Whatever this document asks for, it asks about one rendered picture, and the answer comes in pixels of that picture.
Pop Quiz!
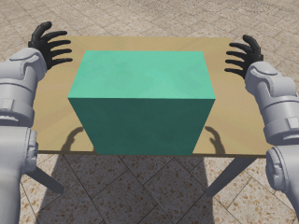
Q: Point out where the right robot upper arm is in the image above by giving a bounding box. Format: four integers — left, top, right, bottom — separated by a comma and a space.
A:
265, 145, 299, 223

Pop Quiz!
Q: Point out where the left robot forearm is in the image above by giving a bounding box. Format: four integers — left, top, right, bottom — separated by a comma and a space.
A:
0, 48, 48, 128

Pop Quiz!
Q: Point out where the table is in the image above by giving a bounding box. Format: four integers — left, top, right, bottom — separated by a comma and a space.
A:
25, 35, 276, 198

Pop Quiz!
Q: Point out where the left robot upper arm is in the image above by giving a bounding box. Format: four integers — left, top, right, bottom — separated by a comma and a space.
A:
0, 126, 38, 224

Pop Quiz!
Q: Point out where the right robot forearm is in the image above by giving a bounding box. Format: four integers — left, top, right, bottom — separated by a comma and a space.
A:
244, 61, 299, 147

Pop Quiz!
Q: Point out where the right robot hand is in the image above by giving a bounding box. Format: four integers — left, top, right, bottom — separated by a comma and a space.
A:
224, 35, 263, 80

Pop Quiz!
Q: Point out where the carton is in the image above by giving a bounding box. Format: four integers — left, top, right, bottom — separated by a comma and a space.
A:
67, 50, 216, 156

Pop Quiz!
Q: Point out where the left robot hand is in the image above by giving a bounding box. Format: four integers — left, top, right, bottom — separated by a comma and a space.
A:
28, 21, 73, 70

